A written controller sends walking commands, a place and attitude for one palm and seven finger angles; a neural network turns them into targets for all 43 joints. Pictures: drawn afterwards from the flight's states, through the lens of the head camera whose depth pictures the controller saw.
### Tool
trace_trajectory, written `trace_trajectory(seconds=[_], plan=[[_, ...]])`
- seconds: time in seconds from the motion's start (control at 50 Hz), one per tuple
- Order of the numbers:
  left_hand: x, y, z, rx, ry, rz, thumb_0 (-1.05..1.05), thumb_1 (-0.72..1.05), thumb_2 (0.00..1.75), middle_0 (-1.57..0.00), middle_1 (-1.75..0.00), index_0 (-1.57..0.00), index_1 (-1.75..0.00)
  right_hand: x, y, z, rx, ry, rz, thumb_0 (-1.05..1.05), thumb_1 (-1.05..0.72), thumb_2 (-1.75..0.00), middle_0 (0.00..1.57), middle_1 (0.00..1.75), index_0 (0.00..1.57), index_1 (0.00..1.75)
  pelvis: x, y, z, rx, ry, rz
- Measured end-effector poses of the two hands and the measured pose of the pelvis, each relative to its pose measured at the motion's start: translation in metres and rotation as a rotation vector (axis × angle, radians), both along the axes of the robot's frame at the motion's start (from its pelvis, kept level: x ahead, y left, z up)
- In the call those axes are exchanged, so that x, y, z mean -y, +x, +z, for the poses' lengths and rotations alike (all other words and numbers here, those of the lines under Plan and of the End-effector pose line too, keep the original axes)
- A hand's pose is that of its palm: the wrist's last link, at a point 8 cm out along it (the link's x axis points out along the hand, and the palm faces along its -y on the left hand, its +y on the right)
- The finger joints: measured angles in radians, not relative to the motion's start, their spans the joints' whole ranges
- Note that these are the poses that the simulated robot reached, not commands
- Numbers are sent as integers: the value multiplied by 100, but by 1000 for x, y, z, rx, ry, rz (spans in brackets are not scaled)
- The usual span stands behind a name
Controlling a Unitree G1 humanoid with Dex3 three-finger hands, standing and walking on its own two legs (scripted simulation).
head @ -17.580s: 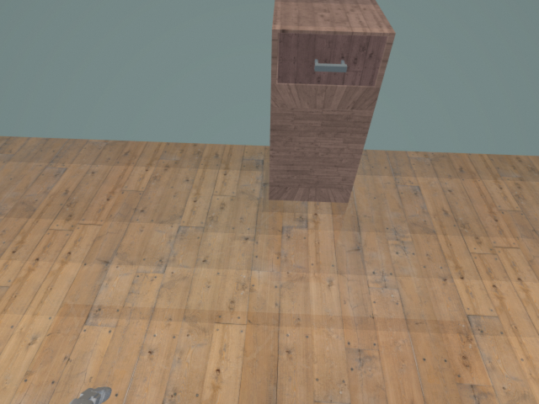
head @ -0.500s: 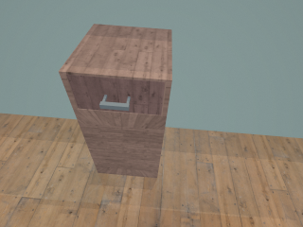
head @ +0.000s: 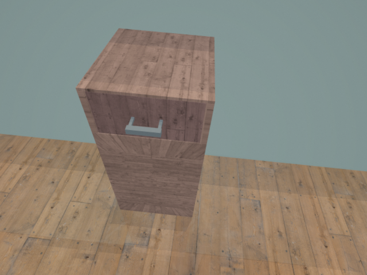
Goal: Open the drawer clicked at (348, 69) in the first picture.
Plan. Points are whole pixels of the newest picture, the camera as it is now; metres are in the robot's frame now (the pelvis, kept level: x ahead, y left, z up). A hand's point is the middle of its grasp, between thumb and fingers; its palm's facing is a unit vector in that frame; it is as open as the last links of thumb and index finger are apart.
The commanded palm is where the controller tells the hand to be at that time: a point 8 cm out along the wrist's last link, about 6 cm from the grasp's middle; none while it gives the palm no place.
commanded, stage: look again from close up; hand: left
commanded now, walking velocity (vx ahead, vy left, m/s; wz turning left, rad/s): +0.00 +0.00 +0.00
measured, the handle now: (145, 126) +0.55 +0.16 -0.03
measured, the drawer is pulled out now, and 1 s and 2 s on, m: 0.00 0.00 0.00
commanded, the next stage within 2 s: raise the hand with hooked fingers in 0.16 s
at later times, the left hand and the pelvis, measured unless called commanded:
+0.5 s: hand (97, 249) +0.18 +0.20 -0.04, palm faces -0.01 -0.65 -0.76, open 7.6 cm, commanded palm +0.12 +0.21 -0.04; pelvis +0.00 +0.01 -0.02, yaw +2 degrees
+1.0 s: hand (105, 217) +0.24 +0.19 -0.01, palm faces +0.12 -0.16 -0.98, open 10.5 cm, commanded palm +0.20 +0.20 +0.03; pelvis +0.02 -0.05 -0.05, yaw +3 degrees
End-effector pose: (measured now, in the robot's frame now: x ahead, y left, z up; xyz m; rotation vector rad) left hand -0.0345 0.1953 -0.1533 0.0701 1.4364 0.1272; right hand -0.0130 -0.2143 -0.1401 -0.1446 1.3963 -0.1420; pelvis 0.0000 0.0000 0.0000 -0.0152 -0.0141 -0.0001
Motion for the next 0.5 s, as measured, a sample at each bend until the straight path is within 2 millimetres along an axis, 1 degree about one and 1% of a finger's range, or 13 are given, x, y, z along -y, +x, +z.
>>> trace_trajectory(seconds=[0.28, 0.3, 0.32, 0.36, 0.4, 0.42, 0.44, 0.48, 0.5], plan=[[-4, 11, 1, -3, 6, -17, 0, 91, 89, -20, -30, -20, -30, -9, -2, -1, -25, 13, -13, 1, -92, -90, 20, 30, 20, 30, -4, 7, 1, -6, -1, -7], [-5, 22, 6, 30, 18, -63, 0, 91, 89, -20, -30, -20, -30, -7, 1, 0, 0, 5, -14, 2, -92, -90, 20, 30, 20, 30, -5, 6, -1, -7, -2, -8], [-13, 35, 16, 86, 81, -130, 3, 93, 89, -20, -30, -20, -30, -3, 6, 2, 58, -13, -13, 2, -93, -89, 20, 30, 21, 30, -5, 6, -2, -5, 5, -17], [-40, 66, 44, 263, 237, -163, 7, 96, 89, -21, -31, -21, -31, 7, 21, 5, 202, -41, -25, 3, -94, -89, 20, 30, 21, 30, -4, 7, -5, -15, 26, -16], [-55, 104, 77, 436, 373, -211, 8, 96, 88, -21, -32, -20, -32, 17, 44, 5, 337, -54, -32, 3, -94, -89, 20, 30, 21, 30, -3, 6, -10, -21, 46, 5], [-57, 123, 94, 526, 439, -260, 8, 94, 87, -21, -33, -20, -33, 22, 57, 4, 404, -58, -22, 3, -93, -89, 20, 30, 21, 30, -4, 5, -13, -23, 52, 17], [-54, 143, 112, 612, 502, -313, 8, 93, 87, -20, -34, -20, -34, 26, 72, 4, 467, -60, -5, 3, -93, -89, 20, 30, 21, 30, -5, 4, -15, -26, 49, 26], [-40, 180, 145, 777, 629, -451, 7, 88, 86, -20, -36, -20, -36, 32, 103, 6, 581, -62, 40, 2, -92, -90, 20, 30, 20, 30, -7, 3, -18, -41, 37, 33], [-30, 197, 158, 854, 692, -524, 6, 86, 85, -20, -37, -20, -37, 35, 119, 8, 630, -63, 56, 2, -92, -90, 20, 30, 20, 30, -7, 3, -20, -54, 33, 31]])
